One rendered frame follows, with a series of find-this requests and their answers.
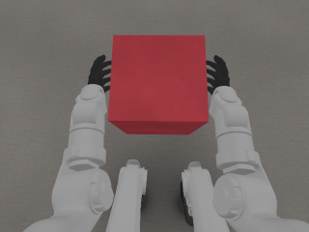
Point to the robot right shin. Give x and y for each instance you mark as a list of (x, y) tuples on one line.
[(194, 164)]

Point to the robot right hand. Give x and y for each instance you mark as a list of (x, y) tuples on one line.
[(220, 75)]

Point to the left robot forearm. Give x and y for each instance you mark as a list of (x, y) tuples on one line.
[(86, 136)]

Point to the carton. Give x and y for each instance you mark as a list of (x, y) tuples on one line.
[(158, 84)]

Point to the robot left thigh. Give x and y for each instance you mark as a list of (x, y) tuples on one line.
[(126, 209)]

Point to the right robot forearm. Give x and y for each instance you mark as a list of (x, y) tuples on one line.
[(236, 153)]

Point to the robot left hand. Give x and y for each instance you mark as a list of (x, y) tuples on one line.
[(97, 73)]

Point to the robot left upper arm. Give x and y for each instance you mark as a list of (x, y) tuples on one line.
[(78, 199)]

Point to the robot right upper arm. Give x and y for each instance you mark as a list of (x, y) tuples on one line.
[(249, 204)]

